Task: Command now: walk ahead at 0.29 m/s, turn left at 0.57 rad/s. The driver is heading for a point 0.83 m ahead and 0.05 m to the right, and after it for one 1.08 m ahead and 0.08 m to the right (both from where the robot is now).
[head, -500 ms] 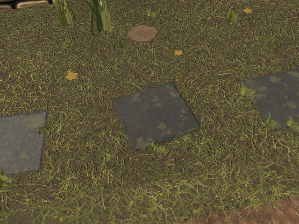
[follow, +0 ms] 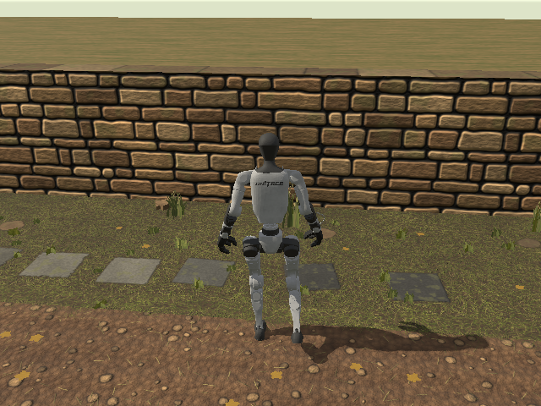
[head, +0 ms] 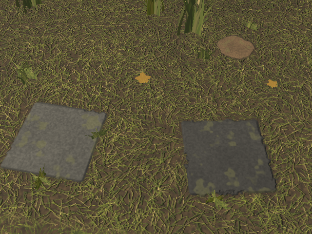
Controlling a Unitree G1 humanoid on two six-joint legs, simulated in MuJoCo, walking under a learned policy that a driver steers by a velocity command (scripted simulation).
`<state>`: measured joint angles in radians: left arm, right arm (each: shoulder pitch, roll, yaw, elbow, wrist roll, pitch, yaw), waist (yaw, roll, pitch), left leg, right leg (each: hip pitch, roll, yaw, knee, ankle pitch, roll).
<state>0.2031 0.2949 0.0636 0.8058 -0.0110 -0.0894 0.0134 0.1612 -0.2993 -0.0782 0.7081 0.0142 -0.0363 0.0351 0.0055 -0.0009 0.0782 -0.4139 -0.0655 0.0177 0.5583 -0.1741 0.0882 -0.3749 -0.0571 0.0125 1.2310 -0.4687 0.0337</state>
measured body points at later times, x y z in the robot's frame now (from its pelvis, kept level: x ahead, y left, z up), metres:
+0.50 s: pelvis +0.15 -0.04 +0.01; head +0.18 -0.05 +0.45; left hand +0.26 +0.24 -0.09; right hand +0.34 -0.28 -0.11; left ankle +0.08 +0.08 -0.68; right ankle +0.24 -0.14 -0.73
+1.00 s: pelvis +0.18 -0.01 +0.00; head +0.18 +0.00 +0.45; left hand +0.23 +0.27 -0.13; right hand +0.30 -0.24 -0.13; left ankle +0.12 +0.11 -0.73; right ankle +0.24 -0.14 -0.73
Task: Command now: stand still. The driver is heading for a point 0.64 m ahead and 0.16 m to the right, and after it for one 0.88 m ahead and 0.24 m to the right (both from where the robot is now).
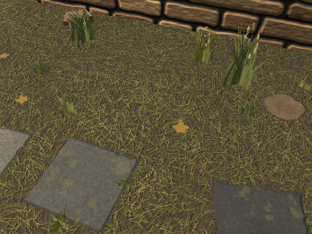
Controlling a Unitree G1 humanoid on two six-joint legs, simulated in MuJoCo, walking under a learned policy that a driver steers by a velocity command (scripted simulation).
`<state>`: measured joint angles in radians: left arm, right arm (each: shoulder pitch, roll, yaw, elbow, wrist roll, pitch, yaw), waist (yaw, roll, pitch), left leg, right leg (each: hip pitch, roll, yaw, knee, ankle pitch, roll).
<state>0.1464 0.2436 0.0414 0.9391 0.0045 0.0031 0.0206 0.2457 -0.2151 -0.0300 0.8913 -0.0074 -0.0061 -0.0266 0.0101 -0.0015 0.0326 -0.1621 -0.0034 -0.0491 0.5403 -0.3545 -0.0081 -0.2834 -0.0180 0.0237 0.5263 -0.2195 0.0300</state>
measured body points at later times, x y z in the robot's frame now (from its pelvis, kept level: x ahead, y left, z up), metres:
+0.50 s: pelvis +0.05 -0.03 -0.01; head +0.05 -0.04 +0.44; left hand +0.10 +0.25 -0.14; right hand +0.05 -0.29 -0.16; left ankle -0.04 +0.12 -0.72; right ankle +0.04 -0.12 -0.73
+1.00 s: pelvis +0.29 +0.02 -0.01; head +0.33 +0.02 +0.43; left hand +0.22 +0.28 -0.16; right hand +0.50 -0.23 -0.10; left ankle +0.41 +0.12 -0.73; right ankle +0.07 -0.12 -0.68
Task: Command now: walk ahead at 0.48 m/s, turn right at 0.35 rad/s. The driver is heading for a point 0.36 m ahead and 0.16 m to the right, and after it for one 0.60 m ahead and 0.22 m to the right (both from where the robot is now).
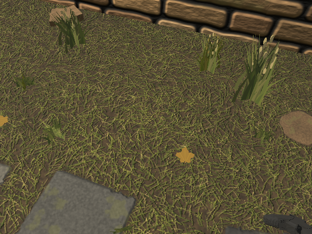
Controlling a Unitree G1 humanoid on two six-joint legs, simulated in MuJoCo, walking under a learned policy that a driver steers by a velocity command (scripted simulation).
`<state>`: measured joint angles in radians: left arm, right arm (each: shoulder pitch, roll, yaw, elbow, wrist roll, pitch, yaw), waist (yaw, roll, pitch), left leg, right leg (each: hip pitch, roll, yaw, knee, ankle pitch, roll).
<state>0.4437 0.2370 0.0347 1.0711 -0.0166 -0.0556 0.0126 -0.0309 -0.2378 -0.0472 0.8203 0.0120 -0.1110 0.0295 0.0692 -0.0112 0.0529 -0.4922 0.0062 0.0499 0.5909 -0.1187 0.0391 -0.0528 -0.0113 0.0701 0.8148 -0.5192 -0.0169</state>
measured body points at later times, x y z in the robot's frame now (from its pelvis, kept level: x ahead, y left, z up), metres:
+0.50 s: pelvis +0.26 -0.04 +0.00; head +0.30 -0.07 +0.44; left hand +0.52 +0.14 -0.09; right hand +0.21 -0.32 -0.15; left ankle +0.12 +0.11 -0.70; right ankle +0.37 -0.15 -0.72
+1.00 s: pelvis +0.40 -0.06 +0.01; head +0.43 -0.08 +0.46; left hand +0.68 +0.10 -0.08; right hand +0.38 -0.38 -0.09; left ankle +0.51 +0.03 -0.72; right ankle +0.37 -0.15 -0.72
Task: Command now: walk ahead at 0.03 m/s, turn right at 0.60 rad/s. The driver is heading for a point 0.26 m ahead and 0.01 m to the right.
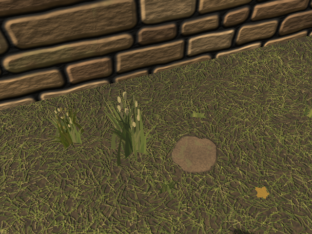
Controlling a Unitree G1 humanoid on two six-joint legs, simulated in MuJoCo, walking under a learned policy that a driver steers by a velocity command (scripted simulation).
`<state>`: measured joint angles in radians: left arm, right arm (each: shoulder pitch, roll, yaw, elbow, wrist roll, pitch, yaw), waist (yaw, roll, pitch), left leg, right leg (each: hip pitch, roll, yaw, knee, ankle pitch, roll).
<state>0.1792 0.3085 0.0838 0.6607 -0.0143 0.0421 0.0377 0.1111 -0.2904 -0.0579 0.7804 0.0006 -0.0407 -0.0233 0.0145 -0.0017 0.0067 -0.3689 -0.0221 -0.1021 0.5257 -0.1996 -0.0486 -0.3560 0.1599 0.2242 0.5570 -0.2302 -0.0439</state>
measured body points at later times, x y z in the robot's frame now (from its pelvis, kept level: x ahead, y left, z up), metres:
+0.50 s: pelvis +0.00 -0.03 +0.00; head +0.03 -0.06 +0.45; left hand +0.24 +0.19 -0.07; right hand +0.05 -0.34 -0.12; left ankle +0.02 +0.13 -0.68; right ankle -0.02 -0.12 -0.73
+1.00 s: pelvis +0.07 -0.02 +0.00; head +0.09 +0.00 +0.45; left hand +0.18 +0.24 -0.13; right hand +0.17 -0.30 -0.10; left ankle +0.12 +0.09 -0.73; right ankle -0.01 -0.13 -0.73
